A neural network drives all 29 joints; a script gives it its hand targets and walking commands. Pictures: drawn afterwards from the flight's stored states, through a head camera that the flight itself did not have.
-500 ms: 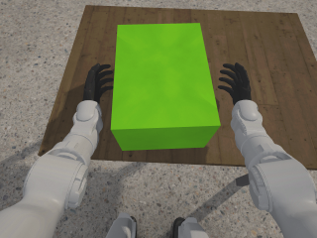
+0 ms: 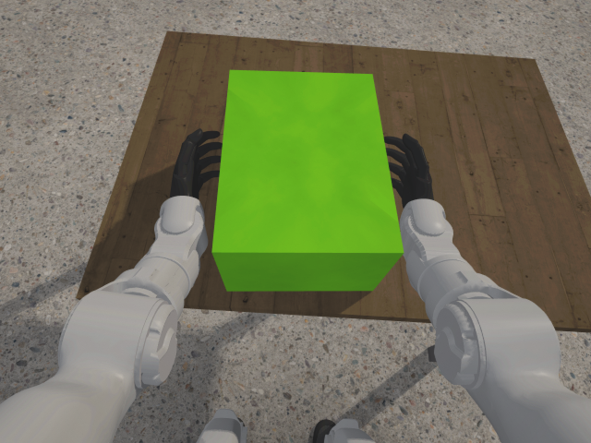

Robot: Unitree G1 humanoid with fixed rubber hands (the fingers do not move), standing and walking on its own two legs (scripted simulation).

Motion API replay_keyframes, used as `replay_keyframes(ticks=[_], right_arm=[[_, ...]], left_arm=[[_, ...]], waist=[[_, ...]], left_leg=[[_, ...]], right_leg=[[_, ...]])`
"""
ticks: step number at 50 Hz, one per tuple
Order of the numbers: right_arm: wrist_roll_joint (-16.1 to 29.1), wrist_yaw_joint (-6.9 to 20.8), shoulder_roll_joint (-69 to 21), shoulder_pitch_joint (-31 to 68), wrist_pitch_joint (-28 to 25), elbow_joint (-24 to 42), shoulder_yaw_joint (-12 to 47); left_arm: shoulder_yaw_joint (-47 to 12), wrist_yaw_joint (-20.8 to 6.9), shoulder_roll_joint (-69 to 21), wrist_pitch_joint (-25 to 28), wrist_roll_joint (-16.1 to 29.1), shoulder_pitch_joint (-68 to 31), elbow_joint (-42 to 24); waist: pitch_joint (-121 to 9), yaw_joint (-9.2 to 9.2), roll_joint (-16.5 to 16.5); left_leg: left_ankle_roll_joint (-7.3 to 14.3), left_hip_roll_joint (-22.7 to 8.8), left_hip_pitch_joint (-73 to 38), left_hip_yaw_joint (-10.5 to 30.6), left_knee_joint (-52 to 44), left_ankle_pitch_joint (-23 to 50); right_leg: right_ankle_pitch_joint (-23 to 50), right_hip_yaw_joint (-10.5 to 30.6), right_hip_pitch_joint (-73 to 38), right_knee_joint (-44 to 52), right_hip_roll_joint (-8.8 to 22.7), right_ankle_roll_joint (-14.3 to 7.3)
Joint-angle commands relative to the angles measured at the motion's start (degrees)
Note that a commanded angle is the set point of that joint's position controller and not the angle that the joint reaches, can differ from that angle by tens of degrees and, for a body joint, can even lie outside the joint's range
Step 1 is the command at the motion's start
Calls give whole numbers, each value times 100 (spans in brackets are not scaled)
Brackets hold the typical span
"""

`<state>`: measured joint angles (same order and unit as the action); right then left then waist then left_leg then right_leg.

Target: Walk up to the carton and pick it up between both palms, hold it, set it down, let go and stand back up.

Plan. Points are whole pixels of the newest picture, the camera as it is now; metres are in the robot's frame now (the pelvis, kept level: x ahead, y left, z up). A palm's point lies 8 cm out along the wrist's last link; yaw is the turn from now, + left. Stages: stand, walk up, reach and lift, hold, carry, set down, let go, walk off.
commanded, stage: reach and lift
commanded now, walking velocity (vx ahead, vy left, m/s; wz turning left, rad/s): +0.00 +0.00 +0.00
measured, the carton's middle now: (301, 180) +0.49 +0.02 +0.00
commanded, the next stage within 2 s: none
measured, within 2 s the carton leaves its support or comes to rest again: neither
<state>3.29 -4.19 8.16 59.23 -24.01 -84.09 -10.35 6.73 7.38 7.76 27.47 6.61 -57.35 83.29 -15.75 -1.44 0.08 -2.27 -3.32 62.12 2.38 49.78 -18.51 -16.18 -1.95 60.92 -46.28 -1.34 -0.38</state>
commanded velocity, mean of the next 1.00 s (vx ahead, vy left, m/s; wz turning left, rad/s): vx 0.00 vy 0.00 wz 0.00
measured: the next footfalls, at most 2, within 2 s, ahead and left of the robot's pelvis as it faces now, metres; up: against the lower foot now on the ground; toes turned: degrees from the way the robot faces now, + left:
none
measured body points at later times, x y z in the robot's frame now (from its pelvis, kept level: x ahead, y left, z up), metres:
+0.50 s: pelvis +0.03 +0.00 +0.04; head +0.18 -0.01 +0.46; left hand +0.45 +0.17 +0.02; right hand +0.46 -0.14 +0.02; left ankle +0.02 +0.14 -0.68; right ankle +0.03 -0.12 -0.68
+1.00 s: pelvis +0.03 +0.00 +0.04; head +0.18 +0.00 +0.46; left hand +0.45 +0.17 +0.01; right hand +0.46 -0.14 +0.02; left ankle +0.02 +0.14 -0.68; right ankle +0.03 -0.12 -0.68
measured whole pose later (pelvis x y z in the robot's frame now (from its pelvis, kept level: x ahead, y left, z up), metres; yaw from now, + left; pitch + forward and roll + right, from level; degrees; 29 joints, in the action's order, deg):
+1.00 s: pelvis +0.03 +0.00 +0.04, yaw +1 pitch +26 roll -1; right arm -24.8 -3.7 -1.3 46.6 -35.6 -72.5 -35.7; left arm 27.6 5.7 4.0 38.5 -13.1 -47.3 78.7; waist -7.6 -0.1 -0.5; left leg -2.2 -3.4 45.4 0.6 32.5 -13.1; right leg -11.2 -2.0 44.6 -29.7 -0.9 -0.6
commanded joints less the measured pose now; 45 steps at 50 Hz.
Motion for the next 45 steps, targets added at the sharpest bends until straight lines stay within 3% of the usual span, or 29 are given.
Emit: replay_keyframes(ticks=[1,3,5,8,9,11,13,14,15,17,18,19,21,22,23,25,26,27,28,30,31,33,35,37,39,40,42,45], right_arm=[[-736,208,-701,2549,-338,1091,-215],[-1349,448,-1940,2653,-426,1187,-314],[-2195,736,-3284,2116,-499,886,-427],[-3156,964,-3434,1693,-639,686,-1085],[-3239,987,-3534,1574,-665,849,-1133],[-3498,1037,-3350,1491,-690,600,-1386],[-3573,1077,-3321,1380,-717,642,-1408],[-3753,1050,-3517,1278,-749,775,-1407],[-3755,1023,-3507,1248,-735,634,-1378],[-3890,985,-3628,1001,-723,674,-1255],[-3819,980,-3625,1060,-774,726,-1181],[-3773,958,-3672,1049,-761,431,-1124],[-3816,980,-3641,998,-809,590,-1067],[-3848,966,-3690,967,-816,533,-1089],[-3888,971,-3661,924,-866,610,-1089],[-3862,924,-3777,764,-864,453,-1042],[-3884,936,-3800,810,-867,432,-1037],[-3848,915,-3933,607,-920,392,-969],[-3857,907,-3804,708,-957,327,-1051],[-3725,901,-3927,640,-996,307,-880],[-3774,885,-3869,734,-991,359,-966],[-3760,894,-3791,620,-1034,328,-1032],[-3841,875,-3867,623,-1101,286,-1027],[-3781,865,-3931,548,-1038,154,-1016],[-3796,902,-3805,615,-972,171,-1115],[-3835,891,-3864,625,-1004,300,-1068],[-3907,888,-3760,654,-963,273,-1201],[-3743,881,-3915,542,-991,281,-997]], left_arm=[[-145,-284,-936,319,-590,-2778,-1071],[-110,-544,-2011,385,-1072,-2792,-758],[164,-877,-3006,525,-1741,-2465,-420],[599,-968,-3251,696,-2354,-2250,-26],[557,-948,-3195,725,-2345,-2287,-187],[605,-903,-3294,744,-2479,-2224,-169],[757,-883,-3271,662,-2536,-1937,36],[733,-890,-3291,707,-2633,-1879,-21],[819,-872,-3235,733,-2685,-1805,-40],[830,-917,-3167,796,-2589,-1665,-156],[773,-909,-3163,843,-2577,-1660,-280],[818,-935,-3045,872,-2574,-1739,-198],[792,-905,-3136,878,-2548,-1565,-111],[936,-925,-3046,884,-2651,-1411,51],[930,-931,-3090,911,-2662,-1341,79],[982,-983,-2929,962,-2672,-1331,90],[1037,-982,-2938,986,-2717,-1348,113],[984,-972,-2968,1026,-2685,-1280,-27],[966,-1004,-2981,991,-2705,-1226,189],[946,-971,-2973,1047,-2652,-1114,-24],[1032,-987,-2952,1009,-2699,-1121,191],[915,-938,-2959,1019,-2711,-1114,-36],[1026,-920,-2972,1052,-2789,-1168,-19],[1164,-955,-2969,987,-2828,-929,165],[1051,-955,-2957,962,-2770,-1084,32],[1021,-935,-2987,969,-2780,-1058,44],[1125,-928,-2926,955,-2870,-1168,-25],[933,-915,-3081,943,-2741,-1049,-77]], waist=[[-4672,105,-454],[-4381,125,-265],[-3861,200,-370],[-3172,93,-539],[-3118,54,-471],[-2955,201,-521],[-2728,65,-552],[-2819,93,-250],[-2794,79,-249],[-2769,230,-5],[-2957,201,-64],[-2898,138,-16],[-2689,189,-88],[-2596,91,113],[-2569,233,123],[-2506,98,94],[-2425,242,101],[-2412,133,163],[-2376,209,151],[-2389,132,45],[-2306,127,96],[-2417,257,-141],[-2469,174,-171],[-2152,115,-80],[-2130,206,-103],[-2251,90,-39],[-2274,213,-16],[-2297,123,-134]], left_leg=[[-340,287,-3084,-649,-206,2868],[-268,296,-3183,-681,-436,2630],[-210,303,-3284,-703,-636,2452],[-247,248,-3382,-836,-1032,2196],[-246,214,-3554,-797,-1105,2279],[-352,139,-3822,-737,-1340,2240],[-284,137,-3831,-696,-1414,2180],[-250,191,-3685,-810,-1485,2037],[-236,176,-3599,-816,-1523,2027],[-190,264,-3288,-816,-1543,2236],[-169,278,-3343,-827,-1602,2216],[-128,237,-3170,-811,-1665,2141],[-103,231,-3134,-772,-1741,1983],[-68,277,-2977,-837,-1759,1978],[-38,277,-2996,-769,-1713,2115],[-37,248,-2798,-822,-1765,1978],[-13,286,-2742,-800,-1856,1879],[-29,272,-2793,-842,-1771,2192],[-18,260,-2767,-818,-1723,2307],[-54,285,-2856,-817,-1793,2518],[-69,274,-2821,-815,-1779,2363],[-119,260,-2960,-745,-1761,2424],[-148,278,-3122,-818,-1610,2819],[-83,283,-2956,-828,-1718,2522],[-47,256,-2988,-802,-1852,2103],[-22,246,-3016,-810,-1831,2127],[-51,285,-3031,-811,-1780,2143],[-34,265,-3091,-867,-1754,2264]], right_leg=[[2187,-193,-2409,480,-123,114],[2085,-278,-2553,729,-141,136],[2321,-364,-2882,831,-98,106],[1734,-441,-2712,1100,-78,37],[1635,-463,-2644,1172,-84,-3],[1428,-541,-2411,1458,-169,-11],[1198,-502,-2454,1554,-112,-53],[1345,-512,-2711,1646,-132,-20],[1493,-464,-2768,1620,-121,-30],[2061,-333,-3229,1528,-45,31],[2359,-333,-3463,1521,-6,24],[2364,-275,-3620,1557,-1,74],[2181,-243,-3484,1548,22,53],[2294,-236,-3608,1570,7,71],[2409,-258,-3715,1532,30,80],[2712,-159,-4009,1448,99,107],[2648,-188,-3933,1527,86,140],[2930,-183,-4099,1419,64,133],[3056,-138,-4112,1435,102,99],[3113,-153,-4194,1457,55,170],[2949,-198,-4159,1491,42,148],[2823,-253,-3964,1516,2,115],[2882,-222,-3727,1572,15,107],[2752,-174,-3856,1599,61,87],[2313,-241,-3742,1700,49,111],[2338,-298,-3734,1624,10,130],[2242,-267,-3563,1727,-28,124],[2296,-230,-3668,1666,37,63]])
